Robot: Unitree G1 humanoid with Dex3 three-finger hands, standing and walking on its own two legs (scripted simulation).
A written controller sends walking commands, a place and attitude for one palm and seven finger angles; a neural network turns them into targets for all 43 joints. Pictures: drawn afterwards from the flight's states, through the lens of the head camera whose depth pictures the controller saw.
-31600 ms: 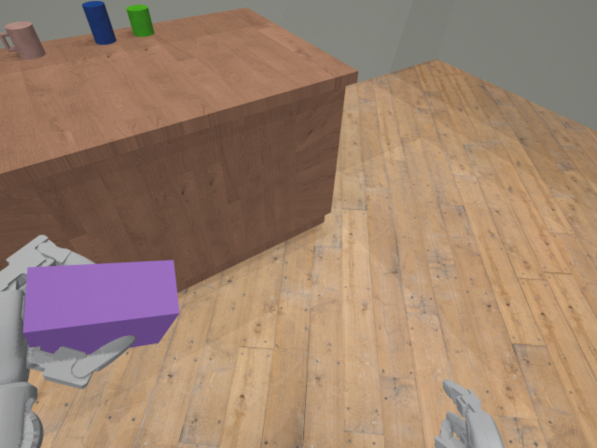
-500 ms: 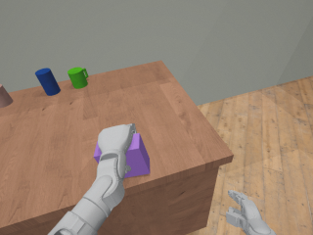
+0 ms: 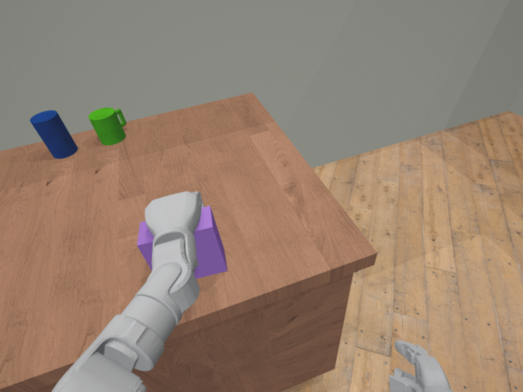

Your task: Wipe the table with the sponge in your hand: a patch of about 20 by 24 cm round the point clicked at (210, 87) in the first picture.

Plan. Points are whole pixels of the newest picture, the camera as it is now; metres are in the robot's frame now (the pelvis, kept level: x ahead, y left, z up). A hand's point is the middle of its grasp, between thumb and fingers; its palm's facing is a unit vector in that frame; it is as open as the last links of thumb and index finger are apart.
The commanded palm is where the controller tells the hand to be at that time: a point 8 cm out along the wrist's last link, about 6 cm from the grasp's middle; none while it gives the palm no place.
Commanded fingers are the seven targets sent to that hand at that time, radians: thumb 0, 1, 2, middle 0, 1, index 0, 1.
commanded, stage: wipe forward along the third lane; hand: left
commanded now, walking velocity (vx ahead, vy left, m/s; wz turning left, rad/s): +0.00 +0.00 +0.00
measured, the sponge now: (188, 254) +0.35 +0.18 +0.02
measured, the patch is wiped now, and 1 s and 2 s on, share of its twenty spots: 0.95 1.00 1.00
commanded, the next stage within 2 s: wipe back along the third lane in 1.00 s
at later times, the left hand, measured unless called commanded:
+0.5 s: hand (173, 220) +0.39 +0.20 +0.07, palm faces -0.04 -0.05 -1.00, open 9.8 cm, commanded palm +0.37 +0.21 +0.11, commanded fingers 0.00 0.10 1.30 -1.20 -1.60 -1.20 -1.60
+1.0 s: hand (168, 198) +0.45 +0.23 +0.07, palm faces -0.07 -0.03 -1.00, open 9.8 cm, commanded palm +0.44 +0.23 +0.11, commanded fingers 0.00 0.10 1.30 -1.20 -1.60 -1.20 -1.60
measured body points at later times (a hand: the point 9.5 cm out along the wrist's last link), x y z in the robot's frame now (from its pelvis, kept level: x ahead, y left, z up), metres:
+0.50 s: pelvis +0.00 +0.00 +0.00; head +0.00 -0.03 +0.45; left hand +0.39 +0.20 +0.12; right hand +0.17 -0.24 -0.12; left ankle +0.02 +0.14 -0.74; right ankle +0.00 -0.05 -0.74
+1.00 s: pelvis +0.01 +0.03 +0.00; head +0.03 +0.01 +0.45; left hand +0.45 +0.23 +0.12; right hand +0.13 -0.22 -0.14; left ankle +0.02 +0.14 -0.74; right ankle +0.00 -0.05 -0.74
